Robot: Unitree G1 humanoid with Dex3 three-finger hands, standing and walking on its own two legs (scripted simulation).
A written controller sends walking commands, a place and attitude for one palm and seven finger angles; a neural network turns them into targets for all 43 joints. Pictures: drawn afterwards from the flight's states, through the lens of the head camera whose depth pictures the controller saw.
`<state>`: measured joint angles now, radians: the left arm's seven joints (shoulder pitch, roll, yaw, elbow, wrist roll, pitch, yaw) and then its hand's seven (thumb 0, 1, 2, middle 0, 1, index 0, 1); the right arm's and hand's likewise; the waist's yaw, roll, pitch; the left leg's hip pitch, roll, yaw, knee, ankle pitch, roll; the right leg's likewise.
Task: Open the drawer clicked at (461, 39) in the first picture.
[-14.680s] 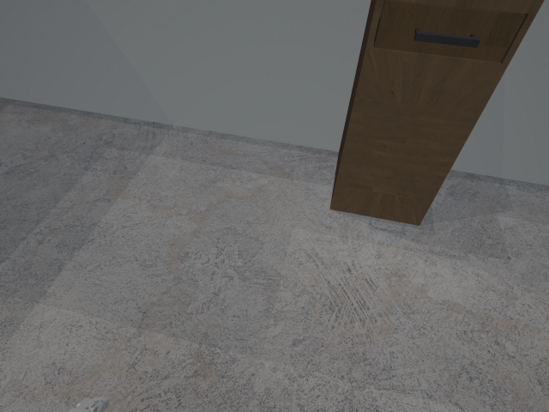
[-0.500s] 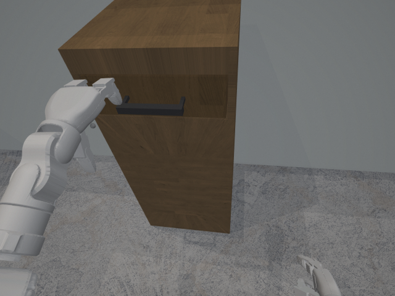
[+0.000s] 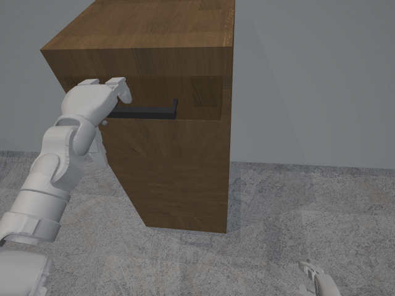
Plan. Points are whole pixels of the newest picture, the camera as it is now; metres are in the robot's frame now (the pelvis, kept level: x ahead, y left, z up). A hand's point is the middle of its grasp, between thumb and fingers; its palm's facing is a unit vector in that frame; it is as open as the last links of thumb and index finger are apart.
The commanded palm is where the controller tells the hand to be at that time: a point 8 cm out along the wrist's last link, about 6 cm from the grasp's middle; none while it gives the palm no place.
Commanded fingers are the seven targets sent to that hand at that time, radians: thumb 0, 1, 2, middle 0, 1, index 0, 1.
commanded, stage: move the hooked fingers above the handle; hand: left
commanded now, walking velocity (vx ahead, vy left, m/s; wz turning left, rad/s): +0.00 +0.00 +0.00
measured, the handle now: (142, 107) +0.52 +0.19 +0.10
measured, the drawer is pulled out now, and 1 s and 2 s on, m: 0.00 0.00 0.00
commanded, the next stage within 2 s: lower the fingers behind the handle in 1.26 s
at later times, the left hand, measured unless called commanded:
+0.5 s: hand (133, 108) +0.46 +0.18 +0.14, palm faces -0.02 -0.03 -1.00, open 13.9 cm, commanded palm +0.45 +0.19 +0.21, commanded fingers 0.00 -0.50 0.30 -0.30 -1.20 -0.30 -1.20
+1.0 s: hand (131, 104) +0.47 +0.18 +0.15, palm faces -0.01 -0.03 -1.00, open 13.8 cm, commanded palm +0.45 +0.20 +0.22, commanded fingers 0.00 -0.50 0.30 -0.30 -1.20 -0.30 -1.20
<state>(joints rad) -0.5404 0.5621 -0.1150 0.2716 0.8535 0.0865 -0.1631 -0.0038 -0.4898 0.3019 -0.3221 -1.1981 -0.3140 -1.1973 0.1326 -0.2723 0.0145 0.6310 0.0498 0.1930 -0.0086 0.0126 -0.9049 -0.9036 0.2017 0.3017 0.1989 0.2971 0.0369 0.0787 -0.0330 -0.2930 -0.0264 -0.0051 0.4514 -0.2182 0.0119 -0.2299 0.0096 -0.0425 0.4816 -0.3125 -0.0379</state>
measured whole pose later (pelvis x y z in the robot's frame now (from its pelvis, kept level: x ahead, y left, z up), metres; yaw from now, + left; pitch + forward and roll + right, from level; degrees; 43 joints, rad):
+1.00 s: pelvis +0.01 +0.00 +0.00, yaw -1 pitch +7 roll +1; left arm -0.82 0.52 -0.15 0.69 0.92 0.01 -0.08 0.00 -0.49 0.30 -0.33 -1.20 -0.32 -1.20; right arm 0.26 -0.27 -0.03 0.67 0.06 0.21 -0.04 0.01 -0.90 -0.90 0.20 0.30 0.20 0.30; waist -0.03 0.05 -0.07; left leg -0.38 -0.01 0.02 0.50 -0.25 0.01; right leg -0.32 0.02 -0.02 0.53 -0.33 -0.04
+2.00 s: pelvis +0.00 +0.00 -0.01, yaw -2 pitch +10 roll +0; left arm -0.80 0.51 -0.12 0.79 0.97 -0.08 0.00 0.00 -0.49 0.30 -0.32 -1.21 -0.32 -1.21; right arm 0.30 -0.26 -0.04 0.65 0.05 0.18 -0.06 0.01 -0.90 -0.90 0.20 0.30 0.20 0.30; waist -0.06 0.04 -0.09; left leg -0.48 0.00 0.03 0.58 -0.27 0.01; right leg -0.42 0.03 -0.01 0.59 -0.34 -0.04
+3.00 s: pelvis +0.01 +0.01 -0.01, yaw -3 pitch +12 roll +0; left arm -0.76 0.47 -0.11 0.84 1.01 -0.04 0.12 0.00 -0.49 0.30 -0.32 -1.20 -0.32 -1.21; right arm 0.31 -0.25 -0.05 0.67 0.04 0.20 -0.04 0.01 -0.90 -0.90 0.20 0.30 0.20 0.30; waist -0.07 0.04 -0.11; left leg -0.52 0.00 0.03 0.62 -0.30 0.02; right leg -0.46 0.03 0.00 0.62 -0.37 -0.03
